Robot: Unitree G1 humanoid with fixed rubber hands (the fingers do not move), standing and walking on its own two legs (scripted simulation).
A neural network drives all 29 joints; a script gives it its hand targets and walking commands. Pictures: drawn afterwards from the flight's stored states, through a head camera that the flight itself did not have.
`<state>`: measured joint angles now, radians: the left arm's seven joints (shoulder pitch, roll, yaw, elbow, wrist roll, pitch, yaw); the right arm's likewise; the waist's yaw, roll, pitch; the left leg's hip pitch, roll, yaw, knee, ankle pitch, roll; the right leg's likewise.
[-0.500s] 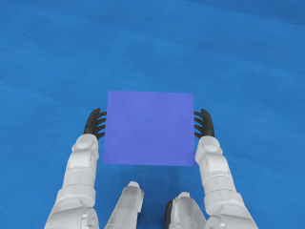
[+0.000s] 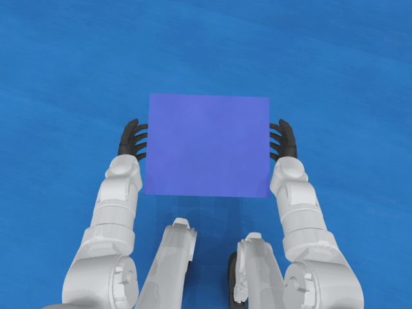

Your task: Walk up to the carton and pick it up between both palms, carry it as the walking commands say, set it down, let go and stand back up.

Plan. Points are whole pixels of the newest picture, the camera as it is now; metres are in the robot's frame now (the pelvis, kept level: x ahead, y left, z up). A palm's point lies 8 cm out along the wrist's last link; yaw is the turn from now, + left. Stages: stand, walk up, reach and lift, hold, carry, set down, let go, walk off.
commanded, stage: set down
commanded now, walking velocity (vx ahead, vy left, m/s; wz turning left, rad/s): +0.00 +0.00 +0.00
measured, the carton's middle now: (207, 152) +0.43 +0.07 -0.14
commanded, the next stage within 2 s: none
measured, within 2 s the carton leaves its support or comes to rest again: neither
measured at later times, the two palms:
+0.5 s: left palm (140, 157) +0.40 +0.22 -0.17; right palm (272, 159) +0.44 -0.09 -0.16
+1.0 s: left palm (147, 155) +0.43 +0.24 -0.27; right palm (259, 162) +0.46 -0.08 -0.26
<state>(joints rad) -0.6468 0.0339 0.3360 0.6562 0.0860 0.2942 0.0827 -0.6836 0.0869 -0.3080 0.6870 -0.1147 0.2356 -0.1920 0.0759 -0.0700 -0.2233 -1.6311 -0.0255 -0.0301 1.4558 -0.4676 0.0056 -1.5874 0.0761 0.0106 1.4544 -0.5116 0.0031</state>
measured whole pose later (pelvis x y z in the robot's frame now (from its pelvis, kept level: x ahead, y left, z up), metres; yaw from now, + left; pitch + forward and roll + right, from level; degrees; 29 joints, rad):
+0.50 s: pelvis -0.02 +0.01 -0.07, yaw -1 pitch +43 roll -2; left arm -0.82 0.05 0.34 0.67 0.08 0.33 0.12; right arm -0.87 0.02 -0.33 0.73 -0.10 0.27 -0.19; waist 0.08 -0.06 -0.20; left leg -1.95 -0.03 0.00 1.69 -0.49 0.02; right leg -1.91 0.09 0.03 1.70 -0.54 0.03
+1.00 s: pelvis -0.05 -0.01 -0.13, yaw -1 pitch +33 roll -1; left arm -1.17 0.24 0.29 0.70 -0.02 0.33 0.10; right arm -1.16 -0.03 -0.31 0.62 -0.04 0.30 -0.28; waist 0.10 -0.07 0.30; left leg -1.99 -0.02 -0.01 1.90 -0.49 0.00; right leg -1.96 0.10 0.00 1.92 -0.54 0.01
